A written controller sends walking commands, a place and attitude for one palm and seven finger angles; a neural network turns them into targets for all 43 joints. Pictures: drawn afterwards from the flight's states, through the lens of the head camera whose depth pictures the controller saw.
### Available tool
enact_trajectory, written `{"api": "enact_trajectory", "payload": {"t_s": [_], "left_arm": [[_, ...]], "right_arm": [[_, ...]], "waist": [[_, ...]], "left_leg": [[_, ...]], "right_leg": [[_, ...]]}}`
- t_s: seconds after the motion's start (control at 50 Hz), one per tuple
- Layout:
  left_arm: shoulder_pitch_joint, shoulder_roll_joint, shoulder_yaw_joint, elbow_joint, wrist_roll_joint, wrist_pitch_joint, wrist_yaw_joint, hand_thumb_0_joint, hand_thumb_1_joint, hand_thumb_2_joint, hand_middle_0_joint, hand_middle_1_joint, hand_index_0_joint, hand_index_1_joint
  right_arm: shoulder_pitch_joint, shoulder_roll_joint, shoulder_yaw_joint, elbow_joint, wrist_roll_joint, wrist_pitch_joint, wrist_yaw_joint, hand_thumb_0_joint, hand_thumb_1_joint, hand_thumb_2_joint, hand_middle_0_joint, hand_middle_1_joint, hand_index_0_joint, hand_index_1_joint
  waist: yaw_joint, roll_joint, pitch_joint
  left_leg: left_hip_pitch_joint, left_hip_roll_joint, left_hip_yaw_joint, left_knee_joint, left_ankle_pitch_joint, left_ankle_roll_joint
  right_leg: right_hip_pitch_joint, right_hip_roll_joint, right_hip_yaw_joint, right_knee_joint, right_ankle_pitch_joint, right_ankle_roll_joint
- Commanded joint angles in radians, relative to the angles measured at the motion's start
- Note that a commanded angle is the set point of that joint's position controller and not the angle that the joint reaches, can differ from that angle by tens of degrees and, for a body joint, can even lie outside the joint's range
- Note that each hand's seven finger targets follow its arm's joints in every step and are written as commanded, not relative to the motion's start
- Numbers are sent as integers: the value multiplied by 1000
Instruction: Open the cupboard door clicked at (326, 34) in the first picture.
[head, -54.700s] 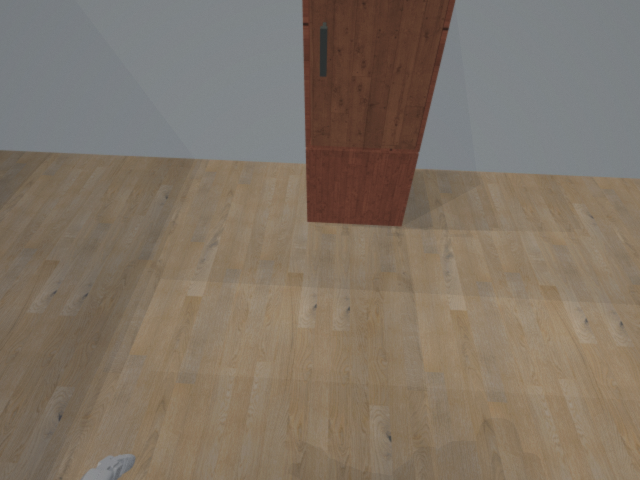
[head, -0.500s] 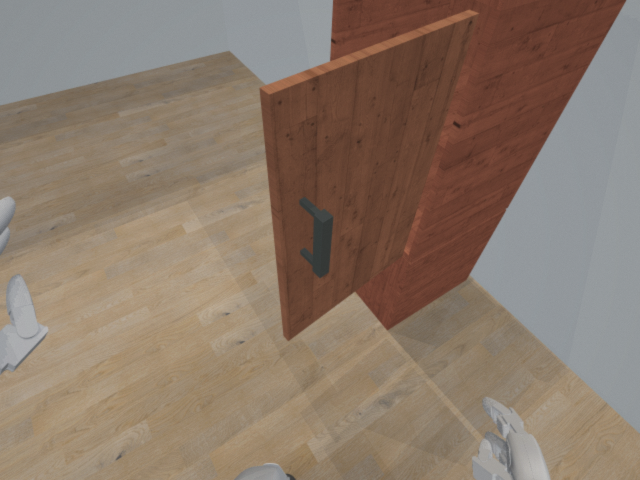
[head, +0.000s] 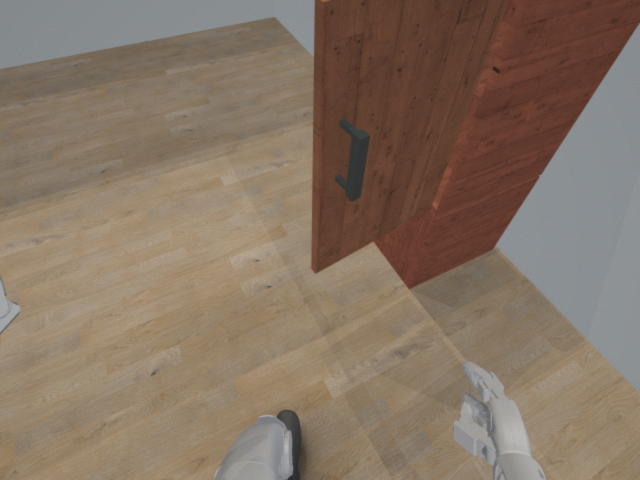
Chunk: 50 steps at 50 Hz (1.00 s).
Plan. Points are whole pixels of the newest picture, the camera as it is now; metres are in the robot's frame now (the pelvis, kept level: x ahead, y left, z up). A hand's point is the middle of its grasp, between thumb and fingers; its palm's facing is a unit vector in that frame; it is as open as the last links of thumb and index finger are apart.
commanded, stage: stop stepping back and stand still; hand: left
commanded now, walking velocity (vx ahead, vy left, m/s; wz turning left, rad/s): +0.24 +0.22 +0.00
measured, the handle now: (349, 161) +0.59 +0.03 +0.04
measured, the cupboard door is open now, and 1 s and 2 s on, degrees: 97 97 97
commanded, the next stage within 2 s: let the arm hang, fingers relaxed in 0.70 s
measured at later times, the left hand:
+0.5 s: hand (25, 399) +0.13 +0.22 +0.20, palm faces +0.29 -0.78 -0.55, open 7.4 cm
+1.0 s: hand out of the picture +0.08 +0.20 -0.06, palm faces -0.05 -0.93 -0.35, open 7.4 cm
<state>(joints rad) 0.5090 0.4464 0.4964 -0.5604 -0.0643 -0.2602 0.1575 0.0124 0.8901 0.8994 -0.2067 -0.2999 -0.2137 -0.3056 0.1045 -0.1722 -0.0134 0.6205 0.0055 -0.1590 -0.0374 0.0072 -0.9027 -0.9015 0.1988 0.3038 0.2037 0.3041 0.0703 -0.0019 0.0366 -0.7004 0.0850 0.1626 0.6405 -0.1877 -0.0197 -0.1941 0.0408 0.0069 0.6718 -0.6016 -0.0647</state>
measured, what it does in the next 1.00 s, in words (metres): steps on the spot: left foot, then right foot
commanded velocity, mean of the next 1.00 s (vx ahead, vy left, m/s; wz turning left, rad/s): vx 0.12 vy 0.03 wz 0.00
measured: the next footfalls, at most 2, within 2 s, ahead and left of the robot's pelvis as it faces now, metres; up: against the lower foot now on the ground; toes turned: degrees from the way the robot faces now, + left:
left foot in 0.16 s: +0.05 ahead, +0.12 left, +0.00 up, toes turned +0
right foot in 0.40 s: -0.02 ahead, -0.07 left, +0.00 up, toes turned -8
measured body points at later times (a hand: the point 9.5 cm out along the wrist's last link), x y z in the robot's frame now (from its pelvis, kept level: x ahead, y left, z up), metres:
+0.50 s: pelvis -0.08 -0.01 +0.03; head -0.08 -0.01 +0.48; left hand +0.11 +0.26 +0.23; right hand +0.02 -0.27 -0.07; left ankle -0.03 +0.12 -0.65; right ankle -0.06 -0.06 -0.70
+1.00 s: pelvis -0.09 +0.00 +0.02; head -0.08 -0.04 +0.47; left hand +0.08 +0.25 -0.04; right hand +0.04 -0.26 -0.11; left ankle -0.07 +0.14 -0.70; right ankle -0.06 -0.06 -0.70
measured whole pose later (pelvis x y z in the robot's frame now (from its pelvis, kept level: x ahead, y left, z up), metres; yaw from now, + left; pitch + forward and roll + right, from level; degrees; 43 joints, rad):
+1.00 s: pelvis -0.09 +0.00 +0.02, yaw -3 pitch +0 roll +2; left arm 0.26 0.23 0.03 0.52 0.04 0.02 0.00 0.01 0.91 0.90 -0.20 -0.30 -0.20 -0.30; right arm 0.15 -0.28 -0.01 0.78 -0.03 -0.01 0.01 0.00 -0.91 -0.90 0.20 0.30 0.20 0.30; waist -0.01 0.05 0.02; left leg -0.31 -0.01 0.02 0.63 -0.35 0.00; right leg -0.35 0.00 -0.09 0.66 -0.31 -0.08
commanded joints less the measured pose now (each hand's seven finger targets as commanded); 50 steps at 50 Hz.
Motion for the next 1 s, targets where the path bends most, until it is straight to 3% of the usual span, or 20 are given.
{"api": "enact_trajectory", "payload": {"t_s": [0.0, 0.02, 0.06, 0.1, 0.14, 0.18, 0.34, 0.36, 0.38, 0.4, 0.42, 0.52, 0.64, 0.76, 0.78, 0.8, 0.86, 0.92, 0.96, 0.98], "left_arm": [[-120, 236, 71, -212, 25, -60, 29, 0, 900, 900, -200, -300, -200, -300], [-156, 204, 45, -234, 29, -36, 24, 0, 900, 900, -200, -300, -200, -300], [-121, 175, 59, -166, 39, -12, 32, 0, 900, 900, -200, -300, -200, -300], [-90, 117, 24, -65, 30, 14, 24, 0, 900, 900, -200, -300, -200, -300], [-158, 157, 27, -134, 41, 1, 33, 0, 900, 900, -200, -300, -200, -300], [-53, 127, 28, 21, 36, 12, 28, 0, 900, 900, -200, -300, -200, -300], [131, 176, 77, -181, 40, 13, 25, 0, 900, 900, -200, -300, -200, -300], [132, 181, 87, -162, 46, 13, 28, 0, 900, 900, -200, -300, -200, -300], [117, 217, 109, -155, 51, 14, 31, 0, 900, 900, -200, -300, -200, -300], [76, 224, 106, -153, 47, 19, 29, 0, 900, 900, -200, -300, -200, -300], [3, 244, 124, -146, 37, -1, 30, 0, 900, 900, -200, -300, -200, -300], [-37, 150, 46, 61, 47, -30, 9, 0, 900, 900, -200, -300, -200, -300], [-58, 120, -16, 64, 55, -31, 18, 0, 900, 900, -200, -300, -200, -300], [-37, 164, 41, -128, 47, -33, 38, 0, 900, 900, -200, -300, -200, -300], [-97, -52, -413, 681, 123, 117, -114, 0, 900, 900, -200, -300, -200, -300], [-64, -102, -373, 697, 96, 221, -147, 0, 900, 900, -200, -300, -200, -300], [-135, -129, -400, 748, 100, 260, -153, 0, 900, 900, -200, -300, -200, -300], [-161, -28, -399, 935, 106, 231, -154, 0, 900, 900, -200, -300, -200, -300], [-216, 10, -398, 1074, 100, 221, -148, 0, 900, 900, -200, -300, -200, -300], [-228, 20, -400, 1123, 102, 225, -140, 0, 900, 900, -200, -300, -200, -300]], "right_arm": [[32, -127, -26, -94, -7, -44, -7, 0, -900, -900, 200, 300, 200, 300], [12, -127, -27, -143, 16, -51, -21, 0, -900, -900, 200, 300, 200, 300], [-15, -120, -12, -129, 4, -52, -51, 0, -900, -900, 200, 300, 200, 300], [31, -138, -6, -102, 10, -49, -60, 0, -900, -900, 200, 300, 200, 300], [71, -171, -22, -122, 1, -52, -47, 0, -900, -900, 200, 300, 200, 300], [70, -175, -38, -133, 8, -56, -33, 0, -900, -900, 200, 300, 200, 300], [-8, -162, -21, -177, -9, -15, -33, 0, -900, -900, 200, 300, 200, 300], [-4, -160, -28, -176, -11, -5, -38, 0, -900, -900, 200, 300, 200, 300], [5, -153, -37, -180, -11, 6, -43, 0, -900, -900, 200, 300, 200, 300], [1, -145, -39, -178, -14, 10, -42, 0, -900, -900, 200, 300, 200, 300], [19, -168, -41, -149, -27, -2, -44, 0, -900, -900, 200, 300, 200, 300], [69, -153, -36, -86, -15, -8, -49, 0, -900, -900, 200, 300, 200, 300], [58, -160, -40, -90, -10, -39, -55, 0, -900, -900, 200, 300, 200, 300], [64, -160, -41, -127, -16, -45, -48, 0, -900, -900, 200, 300, 200, 300], [89, -321, -77, 114, -19, -63, 52, 0, -900, -900, 200, 300, 200, 300], [132, -297, -66, 73, -17, 44, 57, 0, -900, -900, 200, 300, 200, 300], [69, -231, -32, 38, -35, 93, 39, 0, -900, -900, 200, 300, 200, 300], [74, -203, -30, 55, -27, 108, 33, 0, -900, -900, 200, 300, 200, 300], [81, -228, -44, 91, -29, 142, 25, 0, -900, -900, 200, 300, 200, 300], [77, -238, -48, 105, -29, 152, 22, 0, -900, -900, 200, 300, 200, 300]], "waist": [[-59, -195, -185], [-64, -250, -184], [-74, -184, -162], [-106, 84, -188], [-90, 308, -208], [-77, 86, -108], [-72, 261, -67], [-65, 193, -67], [-60, -4, -46], [-58, -215, -29], [-70, -191, 8], [-99, -17, -28], [-65, -161, -22], [-66, 10, -105], [-157, 115, -15], [-95, 168, -27], [-67, 130, -73], [-53, -249, -197], [-61, -336, -147], [-62, -272, -143]], "left_leg": [[124, -72, -193, 509, -215, -35], [112, -74, -168, 370, -210, -17], [306, -100, -99, 73, -138, 23], [584, -82, -93, -211, 140, 39], [730, 193, -380, -229, 571, 142], [643, 219, -429, -311, 374, 160], [59, 103, -215, -422, -574, 93], [30, 60, -174, -306, -554, 74], [6, -26, -123, -50, -491, 46], [6, -87, -96, 281, -355, 26], [5, -65, -159, 451, -263, 17], [135, -27, -140, 404, -71, 8], [275, -59, -62, 56, -128, 39], [509, -35, -129, -273, -87, 72], [533, 78, -248, -138, 257, 103], [450, 137, -322, -210, 393, 148], [264, 148, -346, -227, 281, 166], [322, -41, -168, -24, 60, 46], [303, -89, -176, 74, -287, 30], [300, -85, -184, 102, -297, 33]], "right_leg": [[-49, -345, 350, -327, 840, -142], [87, -288, 288, -217, 1102, -98], [57, -233, 165, -138, 1139, -42], [-30, -156, 84, -9, 908, 39], [-252, -68, 28, 177, 161, 83], [-286, -20, 10, 152, 88, 80], [214, -13, -123, -53, 194, 48], [234, -33, -77, -131, 150, 26], [169, -132, 129, -299, -7, -34], [19, -364, 513, -514, -220, -136], [-54, -432, 551, -559, -98, -156], [-134, -305, 238, -497, 56, -70], [-65, -280, 194, -512, 78, -3], [-3, -209, 149, -352, 263, 20], [-234, -189, -28, -62, 532, 34], [-208, -126, -28, -18, 426, 60], [-86, -86, -28, 27, 205, 56], [109, -250, 168, -212, 764, -6], [134, -326, 236, -267, 962, -81], [152, -327, 227, -262, 1009, -93]]}}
